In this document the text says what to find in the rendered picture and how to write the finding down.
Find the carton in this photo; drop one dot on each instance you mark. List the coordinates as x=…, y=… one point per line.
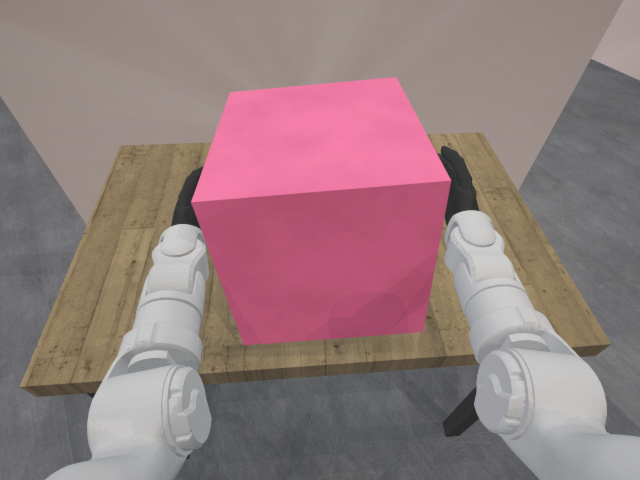
x=322, y=207

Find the left robot hand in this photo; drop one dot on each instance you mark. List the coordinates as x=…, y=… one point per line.
x=184, y=212

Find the robot right upper arm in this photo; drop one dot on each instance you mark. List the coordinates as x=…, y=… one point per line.
x=550, y=410

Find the right robot hand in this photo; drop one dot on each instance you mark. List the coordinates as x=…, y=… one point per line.
x=462, y=194

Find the robot right forearm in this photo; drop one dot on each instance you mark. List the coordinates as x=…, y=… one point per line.
x=492, y=296

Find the robot left upper arm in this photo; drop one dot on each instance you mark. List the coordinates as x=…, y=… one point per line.
x=143, y=425

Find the robot left forearm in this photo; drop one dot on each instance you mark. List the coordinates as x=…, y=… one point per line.
x=170, y=310

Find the table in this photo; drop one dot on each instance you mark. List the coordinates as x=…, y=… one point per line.
x=97, y=303

